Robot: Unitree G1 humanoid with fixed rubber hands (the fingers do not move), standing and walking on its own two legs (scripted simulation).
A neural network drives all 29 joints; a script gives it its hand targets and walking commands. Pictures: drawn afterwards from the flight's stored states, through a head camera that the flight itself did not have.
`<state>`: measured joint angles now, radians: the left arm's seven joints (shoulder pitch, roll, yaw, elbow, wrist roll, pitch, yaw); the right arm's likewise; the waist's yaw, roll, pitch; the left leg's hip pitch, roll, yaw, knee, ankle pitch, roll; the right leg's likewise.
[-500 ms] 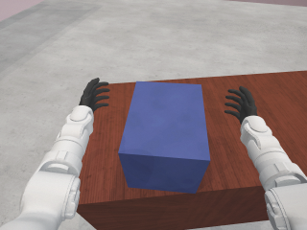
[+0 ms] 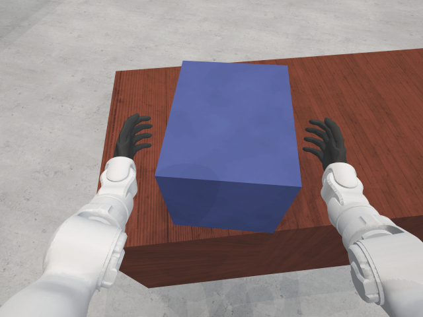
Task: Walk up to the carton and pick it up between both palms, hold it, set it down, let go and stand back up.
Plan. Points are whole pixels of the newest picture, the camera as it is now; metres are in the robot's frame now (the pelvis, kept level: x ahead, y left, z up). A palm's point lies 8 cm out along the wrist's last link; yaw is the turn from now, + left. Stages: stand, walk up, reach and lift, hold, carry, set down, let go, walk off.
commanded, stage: reach and lift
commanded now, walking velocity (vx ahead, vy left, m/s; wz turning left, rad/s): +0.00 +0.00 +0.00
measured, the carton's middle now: (228, 147) +0.49 -0.05 -0.01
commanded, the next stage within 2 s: none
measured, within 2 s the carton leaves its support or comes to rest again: neither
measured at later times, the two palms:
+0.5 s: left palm (147, 153) +0.46 +0.12 +0.03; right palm (312, 158) +0.42 -0.21 +0.02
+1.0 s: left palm (148, 153) +0.46 +0.11 +0.04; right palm (309, 162) +0.41 -0.20 +0.03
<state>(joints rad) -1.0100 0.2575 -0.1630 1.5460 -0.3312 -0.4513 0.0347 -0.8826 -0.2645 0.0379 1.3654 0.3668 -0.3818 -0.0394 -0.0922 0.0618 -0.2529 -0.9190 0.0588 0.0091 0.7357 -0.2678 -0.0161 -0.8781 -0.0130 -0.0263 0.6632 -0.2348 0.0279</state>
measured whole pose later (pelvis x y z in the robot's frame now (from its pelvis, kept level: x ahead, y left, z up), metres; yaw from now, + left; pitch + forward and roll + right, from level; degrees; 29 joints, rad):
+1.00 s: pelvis +0.00 +0.01 +0.00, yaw -1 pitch +25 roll -2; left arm -1.01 0.13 0.06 1.50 -0.08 -0.46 0.11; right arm -0.90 -0.13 -0.22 1.39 0.09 -0.43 -0.13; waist -0.09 0.05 -0.23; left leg -0.90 0.06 0.02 0.74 -0.28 -0.01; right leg -0.86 -0.02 -0.01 0.65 -0.24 0.04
